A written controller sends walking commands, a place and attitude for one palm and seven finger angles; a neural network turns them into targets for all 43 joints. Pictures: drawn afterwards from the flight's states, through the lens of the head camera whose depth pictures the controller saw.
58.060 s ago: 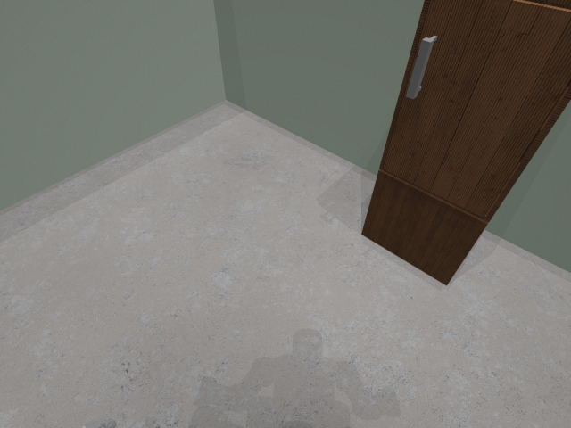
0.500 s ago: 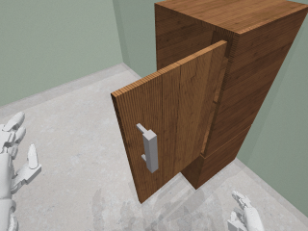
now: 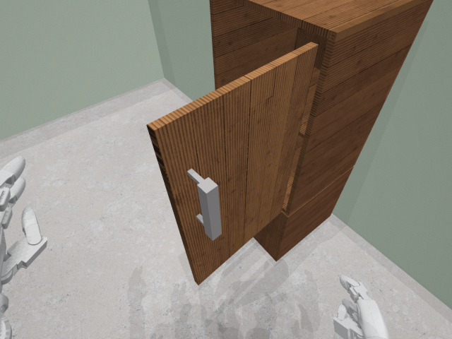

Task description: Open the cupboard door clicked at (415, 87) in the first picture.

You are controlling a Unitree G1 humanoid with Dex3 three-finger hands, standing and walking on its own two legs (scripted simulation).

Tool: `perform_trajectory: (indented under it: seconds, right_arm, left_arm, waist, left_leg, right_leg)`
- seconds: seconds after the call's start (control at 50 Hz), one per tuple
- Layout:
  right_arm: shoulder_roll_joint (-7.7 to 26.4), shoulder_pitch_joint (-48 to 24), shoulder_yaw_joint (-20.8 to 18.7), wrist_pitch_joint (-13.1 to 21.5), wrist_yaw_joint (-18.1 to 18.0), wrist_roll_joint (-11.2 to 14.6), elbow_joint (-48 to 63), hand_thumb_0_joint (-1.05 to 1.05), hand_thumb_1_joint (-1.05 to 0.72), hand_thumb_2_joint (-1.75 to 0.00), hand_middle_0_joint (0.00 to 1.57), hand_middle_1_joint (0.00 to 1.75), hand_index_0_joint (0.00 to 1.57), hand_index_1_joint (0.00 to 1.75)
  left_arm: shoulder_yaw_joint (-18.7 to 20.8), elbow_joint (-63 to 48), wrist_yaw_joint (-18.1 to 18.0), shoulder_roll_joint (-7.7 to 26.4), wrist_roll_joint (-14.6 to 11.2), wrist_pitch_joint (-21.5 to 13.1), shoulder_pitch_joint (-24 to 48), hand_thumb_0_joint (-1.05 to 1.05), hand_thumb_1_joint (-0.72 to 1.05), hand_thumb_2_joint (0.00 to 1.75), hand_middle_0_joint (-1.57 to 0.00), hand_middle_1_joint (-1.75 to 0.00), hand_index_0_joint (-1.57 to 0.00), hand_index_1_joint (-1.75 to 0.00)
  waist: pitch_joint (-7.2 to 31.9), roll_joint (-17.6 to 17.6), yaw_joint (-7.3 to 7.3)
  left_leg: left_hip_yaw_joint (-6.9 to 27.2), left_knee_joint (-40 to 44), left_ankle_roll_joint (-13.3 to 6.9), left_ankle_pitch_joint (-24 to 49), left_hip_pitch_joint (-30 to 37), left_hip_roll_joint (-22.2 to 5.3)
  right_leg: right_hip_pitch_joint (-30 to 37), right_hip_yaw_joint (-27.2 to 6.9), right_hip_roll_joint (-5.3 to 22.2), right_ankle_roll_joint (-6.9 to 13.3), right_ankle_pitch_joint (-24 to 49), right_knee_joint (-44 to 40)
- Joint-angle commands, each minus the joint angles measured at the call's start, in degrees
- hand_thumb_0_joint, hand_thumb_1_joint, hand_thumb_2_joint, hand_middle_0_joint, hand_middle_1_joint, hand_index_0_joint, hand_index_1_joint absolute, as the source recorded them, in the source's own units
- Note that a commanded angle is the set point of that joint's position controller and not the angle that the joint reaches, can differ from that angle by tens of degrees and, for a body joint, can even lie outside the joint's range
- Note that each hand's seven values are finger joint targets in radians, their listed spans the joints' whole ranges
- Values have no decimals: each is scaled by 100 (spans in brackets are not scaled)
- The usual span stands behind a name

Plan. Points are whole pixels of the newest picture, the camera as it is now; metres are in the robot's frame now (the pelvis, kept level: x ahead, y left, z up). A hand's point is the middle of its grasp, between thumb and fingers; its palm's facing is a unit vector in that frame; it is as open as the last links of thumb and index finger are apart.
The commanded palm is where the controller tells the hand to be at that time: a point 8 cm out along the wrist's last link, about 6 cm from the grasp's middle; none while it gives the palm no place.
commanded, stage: step back with the hand held close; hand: left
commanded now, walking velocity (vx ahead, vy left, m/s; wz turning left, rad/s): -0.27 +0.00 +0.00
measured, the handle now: (203, 205) +0.34 +0.08 +0.05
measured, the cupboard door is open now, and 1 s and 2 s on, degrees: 94 94 94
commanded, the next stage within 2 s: stop stepping back and stand still in 0.90 s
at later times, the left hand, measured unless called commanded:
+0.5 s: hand out of the picture +0.11 +0.29 +0.15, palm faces +0.50 -0.73 -0.47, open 7.4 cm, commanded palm +0.05 +0.32 +0.17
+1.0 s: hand out of the picture +0.02 +0.25 +0.15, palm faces +0.37 -0.81 -0.44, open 7.4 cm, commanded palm -0.05 +0.30 +0.17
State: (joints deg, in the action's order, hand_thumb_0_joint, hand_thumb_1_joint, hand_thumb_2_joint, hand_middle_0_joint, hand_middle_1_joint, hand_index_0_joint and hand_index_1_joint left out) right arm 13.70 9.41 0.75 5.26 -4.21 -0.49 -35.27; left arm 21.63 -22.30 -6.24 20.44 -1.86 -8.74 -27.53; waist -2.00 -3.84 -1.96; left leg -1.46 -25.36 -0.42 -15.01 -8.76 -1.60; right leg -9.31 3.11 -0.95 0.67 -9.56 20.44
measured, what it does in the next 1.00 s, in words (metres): walks backwards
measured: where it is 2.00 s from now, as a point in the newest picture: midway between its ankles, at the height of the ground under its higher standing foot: outside the picture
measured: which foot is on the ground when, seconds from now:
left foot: down 0.00-1.00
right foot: down 0.00-0.68, up 0.70-1.00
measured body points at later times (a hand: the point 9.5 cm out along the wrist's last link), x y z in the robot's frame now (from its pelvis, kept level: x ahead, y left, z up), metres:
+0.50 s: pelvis -0.08 +0.02 -0.02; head -0.07 +0.02 +0.43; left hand +0.08 +0.32 +0.17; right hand +0.10 -0.21 -0.10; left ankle -0.01 +0.11 -0.74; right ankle -0.03 -0.11 -0.74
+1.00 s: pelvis -0.20 +0.00 -0.01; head -0.16 +0.02 +0.43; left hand +0.00 +0.29 +0.18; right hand -0.01 -0.22 -0.09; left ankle -0.05 +0.11 -0.74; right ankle -0.33 -0.11 -0.73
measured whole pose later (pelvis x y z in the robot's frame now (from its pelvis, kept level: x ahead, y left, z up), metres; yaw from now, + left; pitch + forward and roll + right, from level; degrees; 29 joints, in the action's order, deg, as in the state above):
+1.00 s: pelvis -0.20 +0.00 -0.01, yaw -2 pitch +4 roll -2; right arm 9.6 7.9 1.0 9.1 -2.9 -1.3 -35.1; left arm 23.4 -32.4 -9.1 24.5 -3.3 -9.9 -29.9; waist -0.6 1.2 -1.6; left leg -3.1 -19.8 -1.0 3.7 -27.7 -3.0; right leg -7.5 1.5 -2.1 0.9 -23.5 30.3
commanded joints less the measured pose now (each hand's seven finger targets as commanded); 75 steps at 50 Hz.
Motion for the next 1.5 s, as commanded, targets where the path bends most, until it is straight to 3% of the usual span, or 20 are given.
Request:
perform_trajectory:
  seconds: [0.0, 0.18, 0.4, 0.54, 0.58, 0.62, 0.66, 0.7, 0.76, 0.88, 0.96, 1.02, 1.08, 1.16, 1.22, 1.26, 1.38, 1.42, 1.44, 1.48]
  right_arm:
    - [639, -470, -323, 113, -67, 45, 1026, 0, -90, -90, 20, 30, 20, 30]
    - [642, -475, -398, -62, -126, 81, 1281, 0, -90, -90, 20, 30, 20, 30]
    - [704, -49, -472, 270, -198, -182, 1197, 0, -90, -90, 20, 30, 20, 30]
    - [411, -111, -385, 298, -74, 28, 866, 0, -90, -90, 20, 30, 20, 30]
    - [369, -227, -325, 276, -68, 32, 886, 0, -90, -90, 20, 30, 20, 30]
    - [540, -388, -336, 249, -120, 29, 928, 0, -90, -90, 20, 30, 20, 30]
    - [615, -453, -354, 344, -138, 2, 1009, 0, -90, -90, 20, 30, 20, 30]
    - [575, -287, -417, 469, -98, -133, 934, 0, -90, -90, 20, 30, 20, 30]
    - [556, -251, -468, 595, -11, -35, 775, 0, -90, -90, 20, 30, 20, 30]
    - [580, -359, -373, 663, 38, -52, 652, 0, -90, -90, 20, 30, 20, 30]
    - [512, -488, -354, 535, 53, -38, 679, 0, -90, -90, 20, 30, 20, 30]
    - [384, -538, -278, 380, 31, -19, 715, 0, -90, -90, 20, 30, 20, 30]
    - [265, -527, -187, 286, -9, 156, 981, 0, -90, -90, 20, 30, 20, 30]
    - [455, -328, -142, 257, -89, 83, 750, 0, -90, -90, 20, 30, 20, 30]
    - [737, -49, -296, 364, -111, 163, 747, 0, -90, -90, 20, 30, 20, 30]
    - [689, 55, -300, 451, -55, 114, 800, 0, -90, -90, 20, 30, 20, 30]
    - [617, -262, -265, 522, -29, 29, 880, 0, -90, -90, 20, 30, 20, 30]
    - [588, -312, -355, 385, -24, -34, 944, 0, -90, -90, 20, 30, 20, 30]
    - [516, -227, -416, 287, -16, 14, 847, 0, -90, -90, 20, 30, 20, 30]
    - [601, -74, -431, 311, -20, -13, 664, 0, -90, -90, 20, 30, 20, 30]
  left_arm:
    - [752, -1367, -142, 1174, 4, -375, -194, 0, 90, 90, -20, -30, -20, -30]
    - [1056, -1866, -283, 1396, -1, -387, -561, 0, 90, 90, -20, -30, -20, -30]
    - [837, -1927, -532, 963, 396, -561, 52, 0, 90, 90, -20, -30, -20, -30]
    - [926, -1938, -445, 1367, 134, -631, 173, 0, 90, 90, -20, -30, -20, -30]
    - [1016, -1866, -441, 1422, 123, -598, 60, 0, 90, 90, -20, -30, -20, -30]
    - [1100, -1888, -416, 1462, 72, -566, 5, 0, 90, 90, -20, -30, -20, -30]
    - [1296, -1997, -417, 1497, 73, -703, -168, 0, 90, 90, -20, -30, -20, -30]
    - [1365, -1990, -424, 1481, 163, -775, -35, 0, 90, 90, -20, -30, -20, -30]
    - [1026, -1936, -430, 1210, 42, -690, -264, 0, 90, 90, -20, -30, -20, -30]
    - [662, -2237, -417, 1151, -84, -480, -14, 0, 90, 90, -20, -30, -20, -30]
    - [1028, -2421, -354, 1589, -171, -616, -18, 0, 90, 90, -20, -30, -20, -30]
    - [1622, -2339, -388, 2219, -179, -747, -313, 0, 90, 90, -20, -30, -20, -30]
    - [1538, -1981, -325, 1864, -71, -546, -870, 0, 90, 90, -20, -30, -20, -30]
    - [1124, -1492, -354, 1428, -137, -413, -649, 0, 90, 90, -20, -30, -20, -30]
    - [830, -1401, -334, 1375, -121, -430, -355, 0, 90, 90, -20, -30, -20, -30]
    - [881, -1457, -370, 1452, -28, -490, -241, 0, 90, 90, -20, -30, -20, -30]
    - [1045, -1890, -360, 1514, 24, -555, -363, 0, 90, 90, -20, -30, -20, -30]
    - [1262, -1783, -360, 1726, 27, -562, -576, 0, 90, 90, -20, -30, -20, -30]
    - [1141, -1704, -345, 1605, 15, -562, -531, 0, 90, 90, -20, -30, -20, -30]
    - [1046, -1570, -311, 1430, -37, -661, -235, 0, 90, 90, -20, -30, -20, -30]
  waist:
    - [1123, 258, 94]
    - [1063, 14, 77]
    - [328, -604, 264]
    - [753, 1220, 275]
    - [627, 1284, 257]
    - [267, 258, 254]
    - [649, -1297, 119]
    - [561, -1148, 223]
    - [802, -314, 147]
    - [1042, -943, 165]
    - [1302, -547, 85]
    - [1178, 1088, -14]
    - [1404, 1597, 95]
    - [874, 507, 338]
    - [1157, -82, 320]
    - [1078, -412, 249]
    - [376, -393, 178]
    - [328, 582, 181]
    - [83, 1555, 157]
    - [-75, 1064, 325]
  left_leg:
    - [52, 70, -85, 1843, -49, -146]
    - [381, 246, -129, 1529, -877, -347]
    - [1109, 980, -614, -2225, -3365, -981]
    - [112, -2041, 32, -670, -534, 238]
    - [111, -1569, -4, -600, -607, 167]
    - [606, -12, -118, -152, -887, -172]
    - [1995, 1331, -586, -392, -2094, -1472]
    - [2434, 2032, -984, -1828, -2812, -1954]
    - [1555, 1116, -887, 206, -1030, -1574]
    - [1063, 1683, -499, -249, -499, -1221]
    - [500, 888, -105, 652, -88, -759]
    - [-62, -2223, 243, -556, -568, 250]
    - [-64, -2347, 87, -617, -2243, 241]
    - [-368, -601, -50, 737, -709, 297]
    - [560, -206, -510, 3171, 617, -600]
    - [1276, -53, -735, 4256, 888, -1036]
    - [899, 1132, -322, -1395, -1868, -664]
    - [328, -595, -24, -1649, -2023, 37]
    - [84, -2560, 85, -1093, -2048, 314]
    - [282, -3988, 119, -656, -2484, 109]
  right_leg:
    - [412, -516, 553, -7, 2108, 84]
    - [351, -429, 393, -45, 1549, 666]
    - [885, -381, -27, -88, -411, 2177]
    - [-1698, -1864, 1539, 672, -313, -377]
    - [-1650, -1514, 1400, 560, -170, -210]
    - [-1580, -891, 652, 141, -412, 550]
    - [-354, -267, -200, -177, -1007, 2565]
    - [-166, -612, -353, -156, -1728, 4383]
    - [-1192, -551, -132, -147, -1790, 3668]
    - [-527, -40, -308, -79, -2048, 1828]
    - [-213, -176, -56, 136, -768, -306]
    - [-1305, -1699, 1887, 795, 612, -848]
    - [903, -859, 1474, 336, 4802, 638]
    - [-37, -644, 1224, 243, 3652, 742]
    - [-778, -328, 464, -388, 1261, 1638]
    - [-1350, -256, 149, -291, -896, 1694]
    - [507, -118, 189, 72, -1267, 687]
    - [-84, -1496, 934, 598, -2976, -426]
    - [-965, -3106, 1960, 1100, -4062, -1389]
    - [-1229, -2791, 2122, 1144, -2909, -1345]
